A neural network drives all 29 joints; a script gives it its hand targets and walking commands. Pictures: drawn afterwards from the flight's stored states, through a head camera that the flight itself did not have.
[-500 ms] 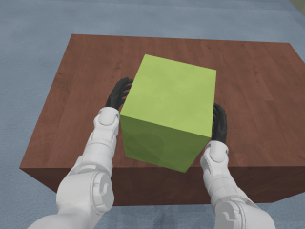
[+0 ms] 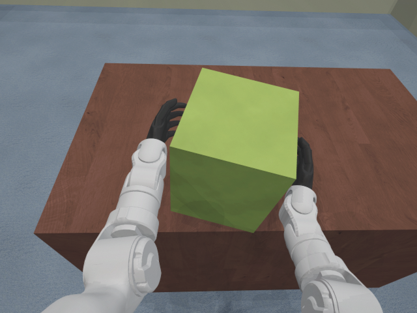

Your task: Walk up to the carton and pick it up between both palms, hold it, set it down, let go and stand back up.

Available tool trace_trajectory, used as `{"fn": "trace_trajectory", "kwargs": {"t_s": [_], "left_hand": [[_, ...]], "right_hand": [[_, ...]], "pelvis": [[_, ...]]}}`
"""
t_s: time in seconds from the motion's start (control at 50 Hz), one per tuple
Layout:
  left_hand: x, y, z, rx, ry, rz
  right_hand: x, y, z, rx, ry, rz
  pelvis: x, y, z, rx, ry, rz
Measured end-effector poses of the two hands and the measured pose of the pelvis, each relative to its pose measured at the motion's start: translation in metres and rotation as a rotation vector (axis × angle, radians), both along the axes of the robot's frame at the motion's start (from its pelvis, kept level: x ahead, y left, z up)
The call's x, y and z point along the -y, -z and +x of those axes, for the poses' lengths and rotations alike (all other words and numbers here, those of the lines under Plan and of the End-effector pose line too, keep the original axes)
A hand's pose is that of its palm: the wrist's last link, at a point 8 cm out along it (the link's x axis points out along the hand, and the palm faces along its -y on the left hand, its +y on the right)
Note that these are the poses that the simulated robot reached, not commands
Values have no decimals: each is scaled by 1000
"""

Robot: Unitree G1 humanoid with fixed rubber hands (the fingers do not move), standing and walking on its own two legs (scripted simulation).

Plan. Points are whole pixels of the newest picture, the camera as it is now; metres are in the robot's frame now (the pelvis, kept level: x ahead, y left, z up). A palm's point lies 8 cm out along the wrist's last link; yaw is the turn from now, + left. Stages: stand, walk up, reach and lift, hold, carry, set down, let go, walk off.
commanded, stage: reach and lift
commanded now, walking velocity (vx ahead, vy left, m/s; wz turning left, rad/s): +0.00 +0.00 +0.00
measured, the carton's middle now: (229, 156) +0.42 -0.03 +0.04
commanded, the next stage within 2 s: hold in 1.74 s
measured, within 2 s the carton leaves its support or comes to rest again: neither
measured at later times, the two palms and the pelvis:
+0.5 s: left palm (143, 135) +0.38 +0.13 +0.15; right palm (306, 164) +0.34 -0.15 +0.11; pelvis -0.01 +0.00 +0.00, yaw +2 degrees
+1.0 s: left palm (139, 133) +0.36 +0.13 +0.18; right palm (312, 154) +0.34 -0.15 +0.14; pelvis -0.01 -0.01 +0.00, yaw +2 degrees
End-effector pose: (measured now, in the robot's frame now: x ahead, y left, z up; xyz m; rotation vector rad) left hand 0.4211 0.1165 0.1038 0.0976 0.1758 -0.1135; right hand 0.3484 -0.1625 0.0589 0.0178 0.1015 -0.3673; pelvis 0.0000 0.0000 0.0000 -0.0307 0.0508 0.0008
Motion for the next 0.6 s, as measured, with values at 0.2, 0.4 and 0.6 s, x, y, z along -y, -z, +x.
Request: {"fn": "trace_trajectory", "kwargs": {"t_s": [0.2,0.4,0.6], "left_hand": [[-4,-23,-12,10,-37,-22],[-16,-42,-31,13,-92,-14],[-15,-50,-44,-4,-128,-1]], "right_hand": [[-1,-28,-2,17,-31,9],[-9,-50,-5,23,-84,20],[-6,-59,-7,10,-120,25]], "pelvis": [[-1,0,1,101,-11,-1],[-4,2,-3,173,-22,1],[-2,3,-8,192,-29,6]]}}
